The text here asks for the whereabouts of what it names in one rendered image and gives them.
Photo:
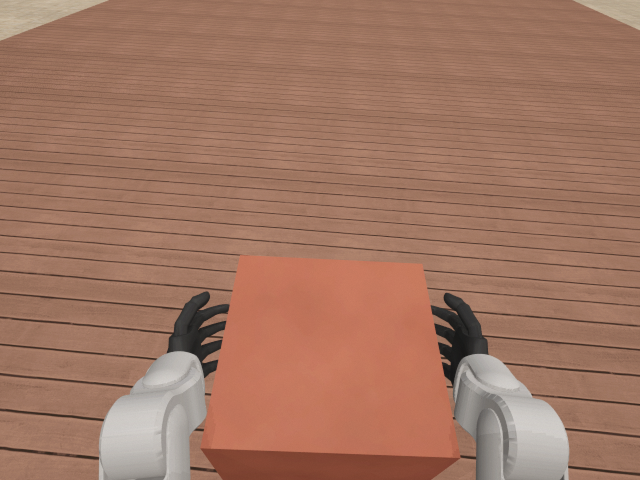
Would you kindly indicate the robot left forearm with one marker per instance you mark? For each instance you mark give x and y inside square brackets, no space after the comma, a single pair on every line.
[145,435]

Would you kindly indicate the carton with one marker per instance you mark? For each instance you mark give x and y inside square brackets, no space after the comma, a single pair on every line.
[329,370]

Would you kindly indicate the robot right forearm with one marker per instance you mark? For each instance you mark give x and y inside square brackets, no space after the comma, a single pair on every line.
[517,437]

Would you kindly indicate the robot right hand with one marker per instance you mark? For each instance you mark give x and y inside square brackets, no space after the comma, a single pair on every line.
[467,338]

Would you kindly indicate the robot left hand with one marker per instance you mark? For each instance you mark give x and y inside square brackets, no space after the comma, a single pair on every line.
[188,338]

